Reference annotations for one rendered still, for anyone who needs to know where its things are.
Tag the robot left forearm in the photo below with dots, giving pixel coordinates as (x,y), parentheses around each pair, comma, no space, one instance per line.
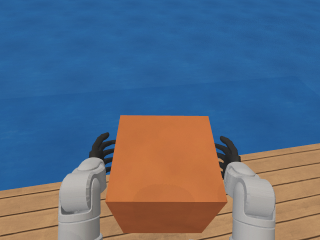
(79,203)

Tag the carton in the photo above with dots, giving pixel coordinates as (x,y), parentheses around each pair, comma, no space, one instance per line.
(165,175)

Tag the robot left hand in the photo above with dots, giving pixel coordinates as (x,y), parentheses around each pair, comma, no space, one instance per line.
(99,152)

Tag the robot right forearm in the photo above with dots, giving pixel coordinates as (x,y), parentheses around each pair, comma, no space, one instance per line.
(254,203)

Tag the robot right hand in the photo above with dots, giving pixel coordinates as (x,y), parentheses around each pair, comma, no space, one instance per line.
(231,154)

